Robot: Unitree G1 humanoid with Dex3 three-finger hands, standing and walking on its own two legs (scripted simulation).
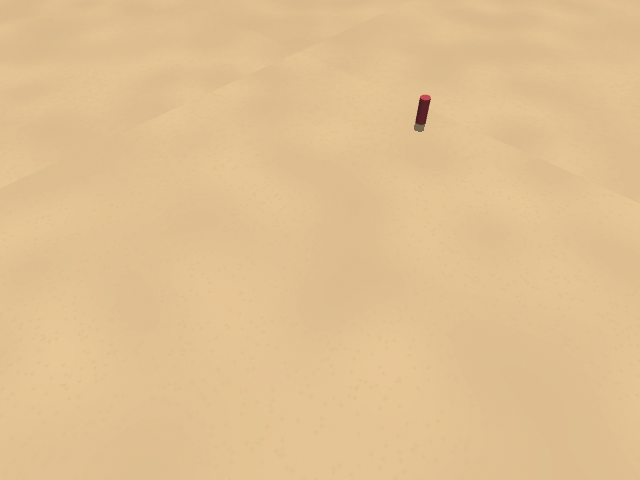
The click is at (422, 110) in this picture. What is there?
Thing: squat round
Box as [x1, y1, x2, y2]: [415, 95, 430, 124]
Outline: 428,95 420,96 415,121 419,124 423,124 425,122 430,99
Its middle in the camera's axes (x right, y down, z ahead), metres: +0.55 -0.67 +2.14
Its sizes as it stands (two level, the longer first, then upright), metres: 0.056 0.056 0.149
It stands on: the floor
